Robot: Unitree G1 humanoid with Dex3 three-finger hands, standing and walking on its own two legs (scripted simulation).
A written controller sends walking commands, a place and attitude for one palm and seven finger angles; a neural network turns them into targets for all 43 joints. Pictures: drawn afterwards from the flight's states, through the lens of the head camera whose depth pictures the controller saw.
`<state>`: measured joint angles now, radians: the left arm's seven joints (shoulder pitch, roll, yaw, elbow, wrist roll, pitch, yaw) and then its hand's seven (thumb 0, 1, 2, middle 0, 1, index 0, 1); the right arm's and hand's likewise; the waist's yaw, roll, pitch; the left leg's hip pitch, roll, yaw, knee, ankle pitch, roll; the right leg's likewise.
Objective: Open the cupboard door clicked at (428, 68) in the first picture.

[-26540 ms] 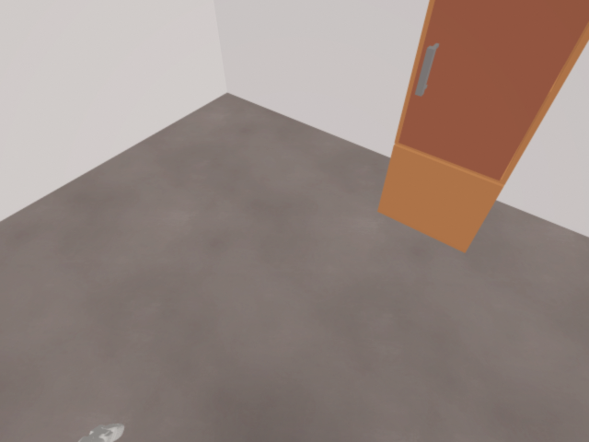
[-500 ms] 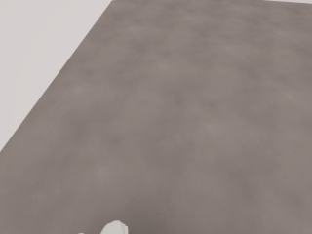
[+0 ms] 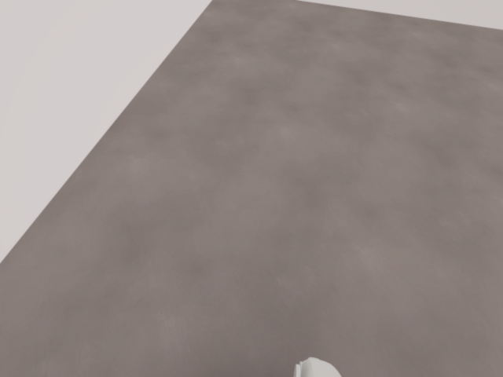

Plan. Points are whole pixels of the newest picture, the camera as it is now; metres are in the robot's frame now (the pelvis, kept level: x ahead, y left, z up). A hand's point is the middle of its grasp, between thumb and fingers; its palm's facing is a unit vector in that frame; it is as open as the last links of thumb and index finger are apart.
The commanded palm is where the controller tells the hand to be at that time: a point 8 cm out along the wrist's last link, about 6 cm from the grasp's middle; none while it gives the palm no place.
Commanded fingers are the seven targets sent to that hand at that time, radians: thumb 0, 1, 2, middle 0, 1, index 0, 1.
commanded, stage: turn to face it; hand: left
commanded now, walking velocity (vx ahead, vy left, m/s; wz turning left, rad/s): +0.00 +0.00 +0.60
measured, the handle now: out of the picture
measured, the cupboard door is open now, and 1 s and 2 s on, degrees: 49 49 49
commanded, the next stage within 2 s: none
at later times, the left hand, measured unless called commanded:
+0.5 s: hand (168, 343) +0.20 +0.18 -0.20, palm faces +0.25 -0.96 -0.16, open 7.3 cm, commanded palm none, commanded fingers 0.00 0.90 0.90 -0.20 -0.30 -0.20 -0.30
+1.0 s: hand (178, 374) +0.14 +0.14 -0.16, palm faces +0.51 -0.81 -0.28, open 7.4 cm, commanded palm none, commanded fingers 0.00 0.90 0.90 -0.20 -0.30 -0.20 -0.30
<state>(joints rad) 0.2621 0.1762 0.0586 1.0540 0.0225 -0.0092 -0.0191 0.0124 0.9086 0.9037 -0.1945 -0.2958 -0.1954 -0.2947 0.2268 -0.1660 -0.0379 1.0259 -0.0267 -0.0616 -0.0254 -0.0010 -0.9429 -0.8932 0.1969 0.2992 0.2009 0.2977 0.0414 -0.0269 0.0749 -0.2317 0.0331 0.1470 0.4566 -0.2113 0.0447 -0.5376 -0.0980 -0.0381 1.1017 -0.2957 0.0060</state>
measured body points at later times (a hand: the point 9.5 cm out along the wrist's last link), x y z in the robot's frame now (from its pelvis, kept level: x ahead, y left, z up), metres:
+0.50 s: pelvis +0.14 -0.02 -0.02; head +0.17 +0.02 +0.42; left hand +0.18 +0.23 -0.18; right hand +0.24 -0.26 -0.15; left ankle +0.15 +0.09 -0.75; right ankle +0.15 -0.16 -0.73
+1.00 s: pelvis +0.20 -0.06 +0.00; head +0.26 -0.05 +0.45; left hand +0.12 +0.18 -0.14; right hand +0.43 -0.23 -0.15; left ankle +0.12 +0.05 -0.68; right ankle +0.22 -0.17 -0.74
